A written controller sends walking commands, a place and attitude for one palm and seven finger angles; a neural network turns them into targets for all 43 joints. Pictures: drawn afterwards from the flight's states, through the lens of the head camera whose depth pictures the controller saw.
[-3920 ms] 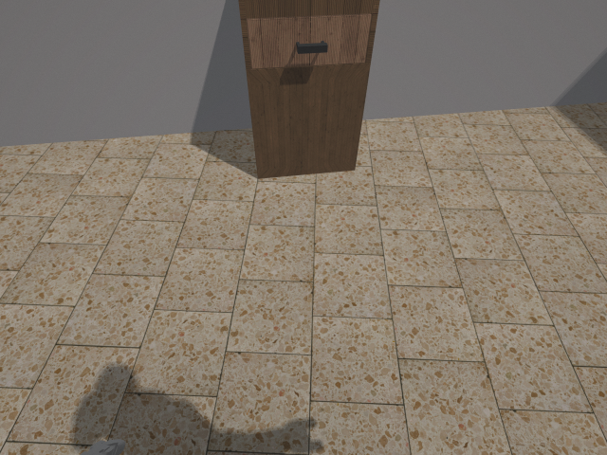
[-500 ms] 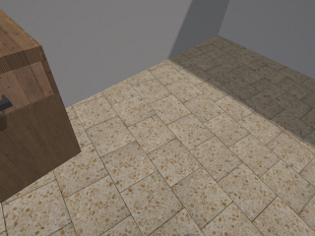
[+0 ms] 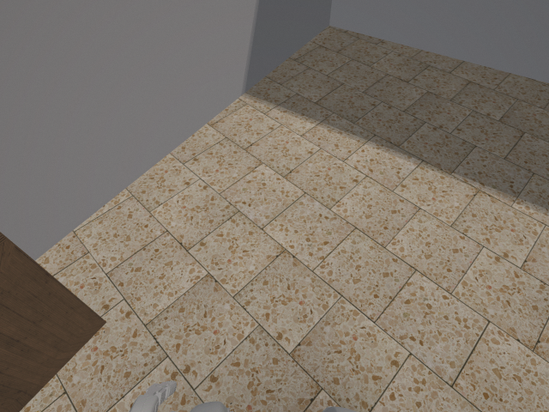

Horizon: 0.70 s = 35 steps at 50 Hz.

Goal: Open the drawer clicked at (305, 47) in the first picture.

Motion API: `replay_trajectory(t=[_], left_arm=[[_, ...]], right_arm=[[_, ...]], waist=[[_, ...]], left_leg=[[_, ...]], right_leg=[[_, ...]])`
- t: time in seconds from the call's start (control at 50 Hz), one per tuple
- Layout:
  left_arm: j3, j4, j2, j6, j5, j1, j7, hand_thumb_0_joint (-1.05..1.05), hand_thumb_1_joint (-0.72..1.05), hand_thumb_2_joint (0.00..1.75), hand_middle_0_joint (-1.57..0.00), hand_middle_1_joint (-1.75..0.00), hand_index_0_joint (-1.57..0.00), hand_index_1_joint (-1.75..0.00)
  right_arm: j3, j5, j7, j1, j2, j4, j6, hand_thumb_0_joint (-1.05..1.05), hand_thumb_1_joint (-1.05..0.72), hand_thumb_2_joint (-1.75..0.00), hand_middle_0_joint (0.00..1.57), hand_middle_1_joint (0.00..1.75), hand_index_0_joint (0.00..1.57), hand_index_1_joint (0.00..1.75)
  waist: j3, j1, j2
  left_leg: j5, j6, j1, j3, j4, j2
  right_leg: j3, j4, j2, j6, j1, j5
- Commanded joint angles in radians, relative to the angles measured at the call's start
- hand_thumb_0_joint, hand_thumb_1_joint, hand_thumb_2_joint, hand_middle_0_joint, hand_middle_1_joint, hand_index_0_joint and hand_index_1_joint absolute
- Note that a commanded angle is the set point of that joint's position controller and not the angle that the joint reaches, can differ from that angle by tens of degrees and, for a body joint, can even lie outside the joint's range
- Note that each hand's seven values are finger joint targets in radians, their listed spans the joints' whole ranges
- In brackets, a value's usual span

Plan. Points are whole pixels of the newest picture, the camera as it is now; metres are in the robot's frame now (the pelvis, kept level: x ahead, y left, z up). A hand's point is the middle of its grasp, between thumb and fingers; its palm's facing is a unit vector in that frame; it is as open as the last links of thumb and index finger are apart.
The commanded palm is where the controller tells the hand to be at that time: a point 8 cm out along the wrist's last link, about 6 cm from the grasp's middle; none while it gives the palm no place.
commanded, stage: turn to face it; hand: left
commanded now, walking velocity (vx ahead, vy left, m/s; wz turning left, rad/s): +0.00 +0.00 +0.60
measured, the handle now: out of the picture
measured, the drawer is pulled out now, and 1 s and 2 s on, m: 0.00 0.00 0.00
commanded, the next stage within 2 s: take the last steps up to it in 1.58 s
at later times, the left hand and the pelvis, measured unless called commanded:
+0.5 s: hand out of the picture +0.05 +0.27 -0.15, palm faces +0.31 -0.91 -0.28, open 7.3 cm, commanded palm none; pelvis +0.04 +0.04 +0.01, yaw +16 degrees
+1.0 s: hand out of the picture -0.01 +0.18 -0.14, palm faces +0.57 -0.78 -0.26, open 7.3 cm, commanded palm none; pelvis +0.05 -0.02 +0.02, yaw +36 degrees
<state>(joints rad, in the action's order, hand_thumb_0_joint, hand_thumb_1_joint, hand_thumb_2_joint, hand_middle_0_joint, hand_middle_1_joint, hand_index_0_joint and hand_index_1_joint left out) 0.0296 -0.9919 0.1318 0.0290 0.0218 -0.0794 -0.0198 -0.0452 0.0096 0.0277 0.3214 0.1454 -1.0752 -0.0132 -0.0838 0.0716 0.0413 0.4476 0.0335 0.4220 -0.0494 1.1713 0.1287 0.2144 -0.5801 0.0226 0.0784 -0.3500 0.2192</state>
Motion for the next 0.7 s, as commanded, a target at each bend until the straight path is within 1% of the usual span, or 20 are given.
replay_trajectory(t=[0.0, 0.04, 0.12, 0.14, 0.18, 0.2, 0.22, 0.24, 0.26, 0.28, 0.32, 0.36, 0.48, 0.54, 0.58, 0.6, 0.62, 0.64, 0.66, 0.68], left_arm=[[0.031, 0.052, 0.150, -0.004, -0.003, -0.052, -0.016, 0.00, 0.90, 0.90, -0.20, -0.30, -0.20, -0.30], [0.043, 0.060, 0.154, -0.012, 0.001, -0.068, -0.016, 0.00, 0.90, 0.90, -0.20, -0.30, -0.20, -0.30], [0.060, 0.071, 0.194, -0.021, 0.008, -0.091, -0.018, 0.00, 0.90, 0.90, -0.20, -0.30, -0.20, -0.30], [0.066, 0.076, 0.202, -0.024, 0.008, -0.090, -0.019, 0.00, 0.90, 0.90, -0.20, -0.30, -0.20, -0.30], [0.071, 0.086, 0.207, -0.032, 0.004, -0.095, -0.016, 0.00, 0.90, 0.90, -0.20, -0.30, -0.20, -0.30], [0.071, 0.093, 0.201, -0.039, -0.004, -0.095, -0.013, 0.00, 0.90, 0.90, -0.20, -0.30, -0.20, -0.30], [0.069, 0.120, 0.157, -0.047, -0.009, -0.113, -0.006, 0.00, 0.90, 0.90, -0.20, -0.30, -0.20, -0.30], [0.056, 0.173, 0.120, -0.049, -0.010, -0.054, -0.001, 0.00, 0.90, 0.90, -0.20, -0.30, -0.20, -0.30], [0.053, 0.197, 0.143, -0.053, 0.002, -0.008, -0.002, 0.00, 0.90, 0.90, -0.20, -0.30, -0.20, -0.30], [0.062, 0.189, 0.129, -0.048, 0.002, 0.005, -0.001, 0.00, 0.90, 0.90, -0.20, -0.30, -0.20, -0.30], [0.069, 0.155, 0.154, -0.045, -0.001, -0.053, 0.007, 0.00, 0.90, 0.90, -0.20, -0.30, -0.20, -0.30], [0.068, 0.135, 0.163, -0.047, -0.006, -0.086, 0.010, 0.00, 0.90, 0.90, -0.20, -0.30, -0.20, -0.30], [0.059, 0.162, 0.168, -0.055, -0.015, -0.051, 0.002, 0.00, 0.90, 0.90, -0.20, -0.30, -0.20, -0.30], [0.054, 0.169, 0.166, -0.050, -0.020, -0.067, -0.001, 0.00, 0.90, 0.90, -0.20, -0.30, -0.20, -0.30], [0.053, 0.164, 0.175, -0.045, -0.023, -0.119, -0.003, 0.00, 0.90, 0.90, -0.20, -0.30, -0.20, -0.30], [0.054, 0.157, 0.184, -0.040, -0.023, -0.154, -0.005, 0.00, 0.90, 0.90, -0.20, -0.30, -0.20, -0.30], [0.060, 0.147, 0.203, -0.033, -0.022, -0.199, -0.008, 0.00, 0.90, 0.90, -0.20, -0.30, -0.20, -0.30], [0.073, 0.148, 0.278, -0.022, -0.007, -0.234, -0.016, 0.00, 0.90, 0.90, -0.20, -0.30, -0.20, -0.30], [0.086, 0.164, 0.371, -0.020, 0.007, -0.217, -0.020, 0.00, 0.90, 0.90, -0.20, -0.30, -0.20, -0.30], [0.085, 0.172, 0.344, -0.019, -0.002, -0.196, -0.022, 0.00, 0.90, 0.90, -0.20, -0.30, -0.20, -0.30]], right_arm=[[-0.001, 0.006, -0.016, 0.128, 0.023, 0.029, -0.026, 0.00, -0.90, -0.90, 0.20, 0.30, 0.20, 0.30], [-0.008, 0.010, -0.024, 0.069, 0.039, 0.061, -0.025, 0.00, -0.90, -0.90, 0.20, 0.30, 0.20, 0.30], [-0.016, 0.007, -0.037, -0.039, 0.052, 0.128, -0.017, 0.00, -0.90, -0.90, 0.20, 0.30, 0.20, 0.30], [-0.019, 0.007, -0.039, -0.044, 0.061, 0.138, -0.016, 0.00, -0.90, -0.90, 0.20, 0.30, 0.20, 0.30], [-0.025, 0.011, -0.042, -0.029, 0.080, 0.152, -0.013, 0.00, -0.90, -0.90, 0.20, 0.30, 0.20, 0.30], [-0.033, 0.013, -0.043, 0.008, 0.113, 0.149, -0.009, 0.00, -0.90, -0.90, 0.20, 0.30, 0.20, 0.30], [-0.052, 0.020, -0.042, 0.039, 0.197, 0.158, -0.001, 0.00, -0.90, -0.90, 0.20, 0.30, 0.20, 0.30], [-0.070, 0.027, -0.035, 0.080, 0.289, 0.172, 0.002, 0.00, -0.90, -0.90, 0.20, 0.30, 0.20, 0.30], [-0.071, 0.026, -0.026, 0.093, 0.295, 0.160, 0.005, 0.00, -0.90, -0.90, 0.20, 0.30, 0.20, 0.30], [-0.070, 0.024, -0.017, 0.048, 0.286, 0.165, 0.009, 0.00, -0.90, -0.90, 0.20, 0.30, 0.20, 0.30], [-0.052, 0.019, -0.012, -0.068, 0.241, 0.197, 0.017, 0.00, -0.90, -0.90, 0.20, 0.30, 0.20, 0.30], [-0.047, 0.013, -0.009, -0.085, 0.237, 0.208, 0.024, 0.00, -0.90, -0.90, 0.20, 0.30, 0.20, 0.30], [-0.066, 0.015, -0.017, -0.060, 0.275, 0.198, 0.007, 0.00, -0.90, -0.90, 0.20, 0.30, 0.20, 0.30], [-0.073, 0.017, -0.022, -0.090, 0.289, 0.207, -0.005, 0.00, -0.90, -0.90, 0.20, 0.30, 0.20, 0.30], [-0.078, 0.015, -0.027, -0.129, 0.296, 0.219, -0.011, 0.00, -0.90, -0.90, 0.20, 0.30, 0.20, 0.30], [-0.079, 0.011, -0.028, -0.146, 0.292, 0.226, -0.014, 0.00, -0.90, -0.90, 0.20, 0.30, 0.20, 0.30], [-0.079, 0.005, -0.031, -0.164, 0.280, 0.235, -0.015, 0.00, -0.90, -0.90, 0.20, 0.30, 0.20, 0.30], [-0.073, -0.005, -0.038, -0.154, 0.224, 0.250, -0.017, 0.00, -0.90, -0.90, 0.20, 0.30, 0.20, 0.30], [-0.062, -0.003, -0.043, -0.167, 0.169, 0.285, -0.019, 0.00, -0.90, -0.90, 0.20, 0.30, 0.20, 0.30], [-0.076, 0.012, -0.041, -0.175, 0.229, 0.270, -0.031, 0.00, -0.90, -0.90, 0.20, 0.30, 0.20, 0.30]], waist=[[0.092, -0.029, -0.143], [0.087, -0.049, -0.161], [0.075, -0.078, -0.176], [0.078, -0.074, -0.184], [0.086, -0.060, -0.140], [0.104, -0.037, -0.064], [0.113, -0.026, 0.181], [0.084, 0.013, 0.343], [0.119, 0.021, 0.217], [0.129, 0.002, 0.212], [0.133, -0.047, 0.142], [0.157, -0.057, 0.100], [0.165, -0.024, 0.081], [0.160, -0.031, 0.109], [0.174, -0.053, 0.143], [0.184, -0.071, 0.132], [0.186, -0.097, 0.088], [0.190, -0.114, -0.106], [0.148, -0.114, -0.359], [0.124, -0.116, -0.333]], left_leg=[[-0.047, 0.014, -0.046, -0.017, -0.095, -0.003], [-0.039, 0.018, -0.002, -0.032, -0.159, -0.004], [-0.018, 0.014, -0.003, -0.062, -0.327, -0.015], [-0.033, 0.012, -0.022, -0.066, -0.368, -0.014], [-0.131, 0.005, -0.105, -0.085, -0.520, -0.032], [-0.227, -0.003, -0.197, -0.067, -0.635, -0.023], [-0.394, -0.080, -0.261, 0.195, -0.772, 0.131], [-0.620, -0.217, -0.263, 0.463, -0.884, 0.334], [-0.550, -0.256, -0.254, 0.472, -0.878, 0.334], [-0.537, -0.241, -0.258, 0.439, -0.855, 0.282], [-0.577, -0.191, -0.261, 0.286, -0.822, 0.180], [-0.678, -0.179, -0.296, 0.224, -0.811, 0.136], [-0.662, -0.212, -0.346, 0.291, -0.802, 0.138], [-0.658, -0.201, -0.282, 0.323, -0.779, 0.110], [-0.667, -0.186, -0.249, 0.340, -0.751, 0.091], [-0.641, -0.165, -0.207, 0.338, -0.719, 0.067], [-0.551, -0.127, -0.129, 0.321, -0.674, 0.032], [-0.298, -0.054, 0.054, 0.231, -0.515, -0.063], [0.121, 0.021, 0.206, 0.066, -0.271, -0.199], [0.133, 0.004, 0.159, 0.136, -0.096, -0.133]], right_leg=[[-0.140, 0.319, 0.305, 0.060, -0.012, -0.157], [-0.128, 0.312, 0.314, 0.059, 0.047, -0.109], [-0.100, 0.243, 0.352, 0.057, 0.106, -0.157], [-0.092, 0.220, 0.361, 0.050, 0.106, -0.150], [-0.047, 0.125, 0.340, 0.006, 0.088, -0.115], [-0.017, 0.029, 0.315, -0.031, 0.035, -0.042], [0.029, -0.162, 0.203, -0.105, -0.103, 0.155], [-0.007, -0.407, 0.091, -0.158, -0.252, 0.459], [-0.126, -0.544, 0.091, -0.144, -0.258, 0.427], [-0.169, -0.611, 0.084, -0.146, -0.306, 0.359], [-0.195, -0.616, 0.090, -0.155, -0.281, 0.215], [-0.193, -0.578, 0.081, -0.165, -0.248, 0.169], [-0.196, -0.377, 0.049, -0.176, -0.186, 0.232], [-0.185, -0.218, 0.020, -0.167, -0.078, 0.237], [-0.171, -0.096, 0.000, -0.160, 0.010, 0.192], [-0.164, 0.005, -0.007, -0.157, 0.089, 0.114], [-0.167, 0.151, 0.014, -0.150, 0.201, 0.012], [-0.340, 0.292, 0.196, -0.100, 0.350, 0.007], [-0.583, 0.333, 0.464, 0.026, 0.330, -0.145], [-0.537, 0.336, 0.479, 0.065, 0.184, -0.087]])
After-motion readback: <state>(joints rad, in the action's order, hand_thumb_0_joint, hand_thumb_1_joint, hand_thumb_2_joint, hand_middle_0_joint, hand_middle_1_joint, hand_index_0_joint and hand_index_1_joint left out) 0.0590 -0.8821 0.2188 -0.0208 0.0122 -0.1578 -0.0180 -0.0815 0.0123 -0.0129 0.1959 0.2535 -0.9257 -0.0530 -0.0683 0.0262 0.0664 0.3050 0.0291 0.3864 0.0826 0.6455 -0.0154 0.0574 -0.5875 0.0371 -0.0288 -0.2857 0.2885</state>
